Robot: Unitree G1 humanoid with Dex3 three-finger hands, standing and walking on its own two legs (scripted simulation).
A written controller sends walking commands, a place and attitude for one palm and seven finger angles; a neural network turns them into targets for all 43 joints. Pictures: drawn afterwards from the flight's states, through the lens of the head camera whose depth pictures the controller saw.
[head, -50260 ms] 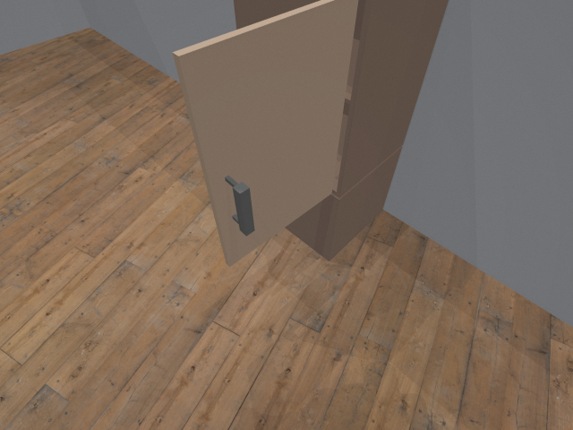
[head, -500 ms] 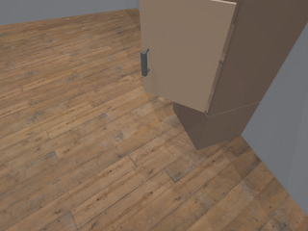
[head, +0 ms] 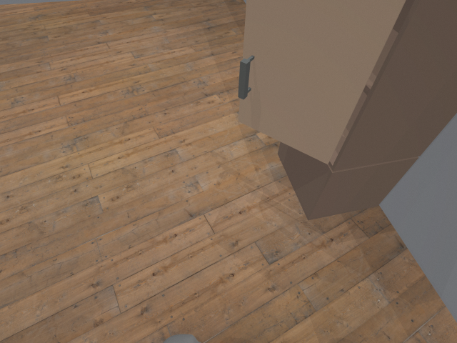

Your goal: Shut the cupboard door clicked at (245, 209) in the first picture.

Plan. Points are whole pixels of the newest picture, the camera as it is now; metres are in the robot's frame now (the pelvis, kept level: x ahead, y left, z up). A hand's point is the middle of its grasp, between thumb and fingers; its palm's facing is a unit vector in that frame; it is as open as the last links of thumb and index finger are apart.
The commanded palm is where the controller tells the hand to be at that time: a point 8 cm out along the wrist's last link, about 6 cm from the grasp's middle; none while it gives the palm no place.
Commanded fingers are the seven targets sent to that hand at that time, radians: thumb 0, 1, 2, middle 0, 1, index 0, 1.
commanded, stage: walk to a spot facing it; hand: left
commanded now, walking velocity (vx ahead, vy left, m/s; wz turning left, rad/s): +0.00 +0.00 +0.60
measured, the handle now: (247, 77) +0.97 -0.03 -0.09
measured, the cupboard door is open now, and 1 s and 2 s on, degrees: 42 42 42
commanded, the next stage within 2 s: turn to face it in 1.34 s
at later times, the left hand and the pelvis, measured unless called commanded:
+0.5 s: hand out of the picture +0.02 +0.23 -0.15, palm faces +0.31 -0.90 -0.30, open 7.4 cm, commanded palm none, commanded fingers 0.00 0.90 0.90 -0.20 -0.30 -0.20 -0.30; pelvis -0.02 -0.02 +0.00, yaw +18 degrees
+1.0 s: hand out of the picture -0.14 +0.19 -0.18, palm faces +0.67 -0.71 -0.22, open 7.4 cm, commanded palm none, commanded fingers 0.00 0.90 0.90 -0.20 -0.30 -0.20 -0.30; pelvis +0.03 +0.07 -0.01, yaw +39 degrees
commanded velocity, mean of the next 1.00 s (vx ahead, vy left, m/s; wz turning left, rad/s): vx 0.20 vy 0.00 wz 0.56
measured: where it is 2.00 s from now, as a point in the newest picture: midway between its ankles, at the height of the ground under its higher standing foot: (168, 331)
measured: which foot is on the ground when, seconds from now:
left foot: down 0.00-0.48, up 0.50-0.90, down 0.92-1.00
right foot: down 0.00-0.08, up 0.10-0.46, down 0.48-0.92, up 0.94-1.00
